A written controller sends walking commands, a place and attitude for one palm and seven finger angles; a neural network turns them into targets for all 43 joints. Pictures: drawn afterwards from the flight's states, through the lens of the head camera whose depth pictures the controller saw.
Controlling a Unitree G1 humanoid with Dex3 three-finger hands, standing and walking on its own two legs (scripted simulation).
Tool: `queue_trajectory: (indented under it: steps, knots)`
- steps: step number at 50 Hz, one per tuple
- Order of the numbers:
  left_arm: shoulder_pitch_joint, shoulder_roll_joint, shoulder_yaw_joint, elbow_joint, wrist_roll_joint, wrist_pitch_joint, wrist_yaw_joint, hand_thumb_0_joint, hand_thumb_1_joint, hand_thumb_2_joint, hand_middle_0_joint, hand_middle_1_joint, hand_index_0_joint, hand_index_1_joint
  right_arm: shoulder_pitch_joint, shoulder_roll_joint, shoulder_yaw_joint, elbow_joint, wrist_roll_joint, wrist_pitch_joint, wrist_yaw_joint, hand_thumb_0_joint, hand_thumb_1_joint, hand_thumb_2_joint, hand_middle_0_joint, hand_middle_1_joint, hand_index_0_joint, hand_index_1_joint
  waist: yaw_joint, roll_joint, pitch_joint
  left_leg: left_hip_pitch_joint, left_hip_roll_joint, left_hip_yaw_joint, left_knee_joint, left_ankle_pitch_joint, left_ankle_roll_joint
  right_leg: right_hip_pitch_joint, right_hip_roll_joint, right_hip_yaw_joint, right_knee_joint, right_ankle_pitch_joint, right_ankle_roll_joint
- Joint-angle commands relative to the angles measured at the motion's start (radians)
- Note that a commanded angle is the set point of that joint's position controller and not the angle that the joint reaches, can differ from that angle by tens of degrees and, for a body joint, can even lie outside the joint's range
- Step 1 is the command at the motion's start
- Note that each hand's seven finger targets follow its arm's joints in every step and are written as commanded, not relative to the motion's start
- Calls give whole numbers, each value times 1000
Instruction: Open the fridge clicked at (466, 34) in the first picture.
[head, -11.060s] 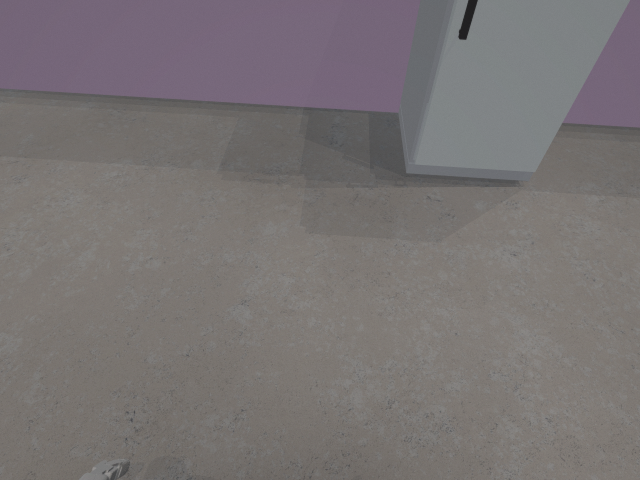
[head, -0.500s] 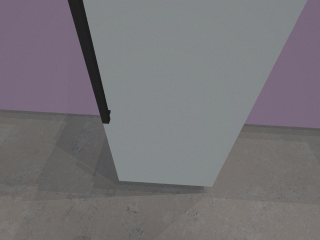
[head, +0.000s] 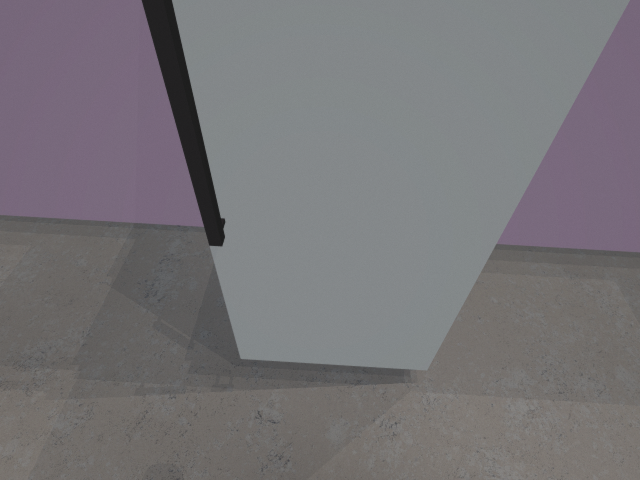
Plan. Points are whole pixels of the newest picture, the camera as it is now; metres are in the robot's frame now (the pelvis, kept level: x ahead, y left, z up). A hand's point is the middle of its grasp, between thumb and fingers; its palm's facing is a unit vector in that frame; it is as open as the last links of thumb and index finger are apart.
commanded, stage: look again from close up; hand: left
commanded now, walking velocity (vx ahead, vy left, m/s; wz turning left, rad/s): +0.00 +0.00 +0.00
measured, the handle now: (197, 138) +0.55 +0.23 +0.14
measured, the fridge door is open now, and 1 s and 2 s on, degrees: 0 0 0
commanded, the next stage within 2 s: raise the hand to about handle height in 1.12 s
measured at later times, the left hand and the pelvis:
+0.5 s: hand out of the picture +0.01 +0.17 -0.18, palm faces +0.04 -0.98 -0.17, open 7.4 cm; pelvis +0.01 +0.00 +0.00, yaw -1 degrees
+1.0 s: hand out of the picture +0.02 +0.16 -0.18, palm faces +0.04 -0.98 -0.18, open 7.4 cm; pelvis +0.01 -0.01 +0.00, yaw -1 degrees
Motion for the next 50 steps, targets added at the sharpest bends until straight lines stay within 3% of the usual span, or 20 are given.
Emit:
queue_trajectory:
  steps: [1,10,17,20,29,40,50]
  knots:
    - [57,90,11,-35,3,-20,10,0,900,900,-200,-300,-200,-300,74,-106,-18,-26,-4,-19,-7,0,-900,-900,200,300,200,300,0,25,70,-182,103,-102,-144,-35,19,108,-94,138,-70,-68,-12]
    - [56,87,9,-32,4,-22,12,0,900,900,-200,-300,-200,-300,64,-103,-19,-25,-2,-20,-8,0,-900,-900,200,300,200,300,-4,3,69,-154,103,-88,-133,5,17,105,-95,142,-65,-33,-12]
    - [54,85,7,-31,5,-21,12,0,900,900,-200,-300,-200,-300,51,-103,-18,-25,-2,-22,-10,0,-900,-900,200,300,200,300,-1,40,68,-137,110,-86,-136,38,18,106,-90,134,-51,11,-11]
    - [48,90,7,-29,4,-22,11,0,900,900,-200,-300,-200,-300,45,-107,-18,-25,-2,-21,-9,0,-900,-900,200,300,200,300,-2,13,76,-144,107,-84,-132,26,17,104,-92,141,-57,-2,-12]
    - [43,99,9,-34,4,-26,12,0,900,900,-200,-300,-200,-300,40,-114,-18,-20,-2,-24,-9,0,-900,-900,200,300,200,300,-1,19,40,-111,108,-78,-123,75,17,125,-96,142,-48,46,-16]
    - [32,107,10,-29,4,-24,11,0,900,900,-200,-300,-200,-300,39,-110,-17,-14,-3,-18,-8,0,-900,-900,200,300,200,300,-2,4,78,-126,102,-72,-126,26,14,103,-96,155,-76,-26,-18]
    - [32,115,13,-37,4,-24,10,0,900,900,-200,-300,-200,-300,47,-110,-17,-14,-5,-16,-5,0,-900,-900,200,300,200,300,-2,12,66,-125,98,-68,-123,1,14,100,-97,165,-93,-76,-19]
